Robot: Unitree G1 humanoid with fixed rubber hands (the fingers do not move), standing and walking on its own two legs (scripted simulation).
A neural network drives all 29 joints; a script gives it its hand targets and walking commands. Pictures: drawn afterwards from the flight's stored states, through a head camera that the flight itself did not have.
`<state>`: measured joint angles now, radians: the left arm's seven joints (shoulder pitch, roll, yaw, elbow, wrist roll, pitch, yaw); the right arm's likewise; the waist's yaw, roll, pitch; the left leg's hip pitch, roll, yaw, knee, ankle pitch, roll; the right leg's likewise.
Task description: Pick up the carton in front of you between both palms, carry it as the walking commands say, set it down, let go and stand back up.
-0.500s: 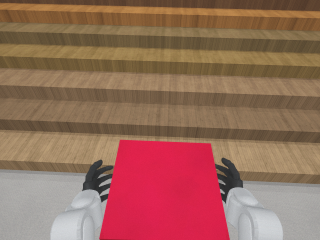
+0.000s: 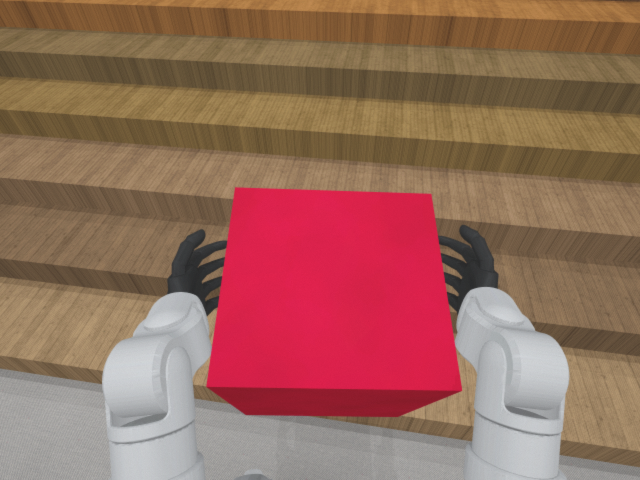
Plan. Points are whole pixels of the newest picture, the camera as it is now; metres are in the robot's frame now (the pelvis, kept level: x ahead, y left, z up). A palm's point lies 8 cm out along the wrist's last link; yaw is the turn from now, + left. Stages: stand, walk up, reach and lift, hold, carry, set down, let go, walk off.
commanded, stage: carry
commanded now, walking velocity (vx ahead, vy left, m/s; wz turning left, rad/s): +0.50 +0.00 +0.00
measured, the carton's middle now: (327, 317) +0.31 +0.01 +0.07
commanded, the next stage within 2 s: none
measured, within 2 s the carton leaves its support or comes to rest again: neither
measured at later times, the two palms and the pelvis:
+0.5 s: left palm (243, 135) +0.68 +0.17 +0.09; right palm (412, 136) +0.66 -0.13 +0.10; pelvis +0.32 +0.04 -0.01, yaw -1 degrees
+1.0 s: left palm out of the picture +1.02 +0.17 +0.27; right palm out of the picture +1.04 -0.14 +0.25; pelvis +0.69 +0.00 +0.11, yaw -1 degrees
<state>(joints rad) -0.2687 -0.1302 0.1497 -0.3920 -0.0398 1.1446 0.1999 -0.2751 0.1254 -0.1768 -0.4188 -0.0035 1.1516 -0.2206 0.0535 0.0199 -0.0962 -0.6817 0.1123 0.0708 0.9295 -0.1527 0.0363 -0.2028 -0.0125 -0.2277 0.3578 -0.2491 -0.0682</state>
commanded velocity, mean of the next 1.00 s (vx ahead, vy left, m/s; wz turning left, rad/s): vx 0.50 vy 0.00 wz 0.00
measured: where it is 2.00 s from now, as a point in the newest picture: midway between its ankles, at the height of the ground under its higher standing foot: (343, 134)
